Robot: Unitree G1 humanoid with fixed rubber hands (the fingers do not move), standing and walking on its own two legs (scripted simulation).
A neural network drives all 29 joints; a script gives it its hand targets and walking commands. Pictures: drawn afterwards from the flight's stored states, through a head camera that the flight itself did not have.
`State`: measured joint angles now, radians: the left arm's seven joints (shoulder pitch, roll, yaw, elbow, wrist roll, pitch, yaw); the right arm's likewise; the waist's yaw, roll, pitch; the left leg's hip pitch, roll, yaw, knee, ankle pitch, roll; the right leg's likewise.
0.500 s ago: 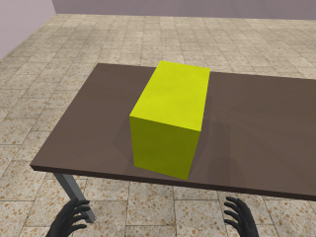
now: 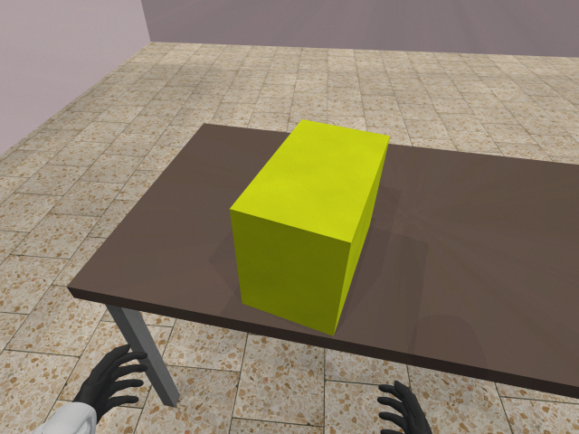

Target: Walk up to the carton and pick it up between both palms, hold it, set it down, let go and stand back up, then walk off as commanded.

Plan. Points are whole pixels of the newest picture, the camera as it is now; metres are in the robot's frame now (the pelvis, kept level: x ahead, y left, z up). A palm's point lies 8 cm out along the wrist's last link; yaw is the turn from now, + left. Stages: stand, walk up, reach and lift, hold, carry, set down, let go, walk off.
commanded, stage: set down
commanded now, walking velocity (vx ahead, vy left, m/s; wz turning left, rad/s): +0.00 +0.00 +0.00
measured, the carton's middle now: (316, 219) +0.51 -0.02 +0.02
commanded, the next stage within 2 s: let go in 0.06 s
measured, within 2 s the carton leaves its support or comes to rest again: neither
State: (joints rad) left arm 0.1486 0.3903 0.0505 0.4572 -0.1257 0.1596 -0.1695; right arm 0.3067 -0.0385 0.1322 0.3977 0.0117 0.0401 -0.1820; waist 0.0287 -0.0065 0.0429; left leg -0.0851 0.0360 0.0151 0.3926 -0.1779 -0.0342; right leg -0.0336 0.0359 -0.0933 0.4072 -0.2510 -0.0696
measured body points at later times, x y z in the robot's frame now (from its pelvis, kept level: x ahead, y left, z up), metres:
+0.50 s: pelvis +0.04 +0.03 +0.00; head +0.05 +0.04 +0.45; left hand +0.22 +0.26 -0.07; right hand +0.18 -0.19 -0.08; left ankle +0.03 +0.14 -0.74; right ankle +0.00 -0.07 -0.74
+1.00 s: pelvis +0.01 +0.04 +0.00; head +0.00 +0.04 +0.45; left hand +0.14 +0.34 -0.09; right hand +0.11 -0.28 -0.10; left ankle +0.03 +0.14 -0.74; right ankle +0.00 -0.07 -0.74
